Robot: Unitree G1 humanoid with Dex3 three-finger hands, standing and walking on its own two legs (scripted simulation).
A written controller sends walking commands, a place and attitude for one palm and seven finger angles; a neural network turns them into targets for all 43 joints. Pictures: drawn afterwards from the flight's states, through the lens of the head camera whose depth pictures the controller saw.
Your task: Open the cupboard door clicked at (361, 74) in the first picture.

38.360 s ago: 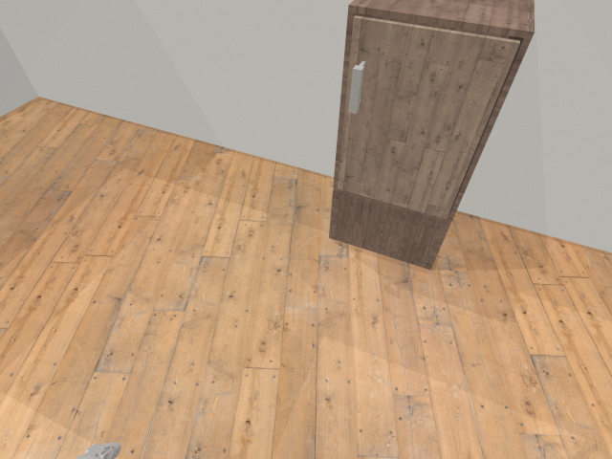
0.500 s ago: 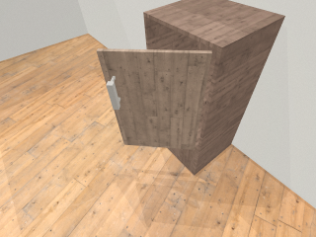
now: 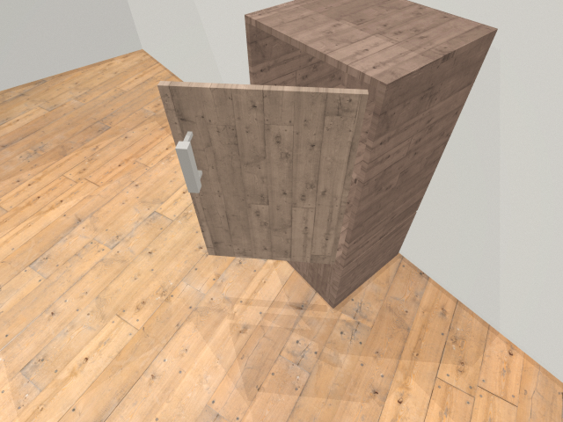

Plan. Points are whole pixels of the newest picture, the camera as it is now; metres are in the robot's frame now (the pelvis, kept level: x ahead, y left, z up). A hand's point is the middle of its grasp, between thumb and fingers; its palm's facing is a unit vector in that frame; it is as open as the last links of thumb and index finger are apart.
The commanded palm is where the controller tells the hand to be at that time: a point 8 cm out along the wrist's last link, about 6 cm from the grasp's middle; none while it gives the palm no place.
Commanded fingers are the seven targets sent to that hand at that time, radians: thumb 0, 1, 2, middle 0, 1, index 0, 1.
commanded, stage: come to a stop and stand still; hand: left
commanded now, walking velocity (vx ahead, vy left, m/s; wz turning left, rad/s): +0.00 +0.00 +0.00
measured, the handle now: (192, 162) +0.64 +0.24 -0.03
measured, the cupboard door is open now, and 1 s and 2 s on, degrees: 45 45 45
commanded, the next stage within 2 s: look again from close up in 0.08 s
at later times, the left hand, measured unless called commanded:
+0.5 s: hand out of the picture +0.02 +0.18 -0.17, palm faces +0.03 -0.98 -0.21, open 7.4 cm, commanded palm none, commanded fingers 0.00 0.90 0.90 -0.20 -0.30 -0.20 -0.30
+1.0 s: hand out of the picture +0.03 +0.18 -0.18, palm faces +0.07 -0.98 -0.19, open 7.4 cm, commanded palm none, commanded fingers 0.00 0.90 0.90 -0.20 -0.30 -0.20 -0.30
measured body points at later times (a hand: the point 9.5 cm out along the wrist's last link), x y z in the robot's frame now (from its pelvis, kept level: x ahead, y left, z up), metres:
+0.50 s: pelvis +0.01 +0.00 +0.00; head +0.03 +0.00 +0.45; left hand +0.02 +0.23 -0.16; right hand +0.02 -0.22 -0.16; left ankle -0.04 +0.12 -0.74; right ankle +0.00 -0.09 -0.74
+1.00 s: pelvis +0.02 +0.01 -0.01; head +0.04 +0.01 +0.44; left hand +0.02 +0.24 -0.16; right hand +0.01 -0.21 -0.17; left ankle -0.03 +0.12 -0.73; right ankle +0.00 -0.09 -0.74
